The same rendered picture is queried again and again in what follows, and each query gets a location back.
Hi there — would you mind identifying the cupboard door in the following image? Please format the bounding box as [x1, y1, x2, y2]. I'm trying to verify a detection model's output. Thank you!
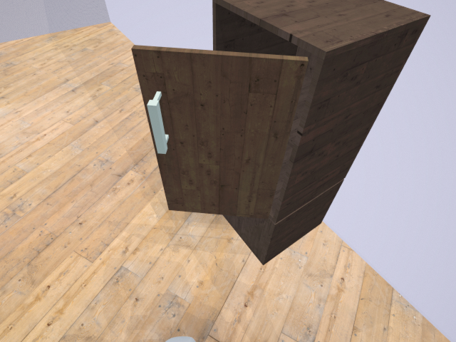
[131, 45, 309, 219]

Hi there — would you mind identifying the handle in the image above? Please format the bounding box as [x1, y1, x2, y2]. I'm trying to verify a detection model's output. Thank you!
[147, 91, 169, 154]

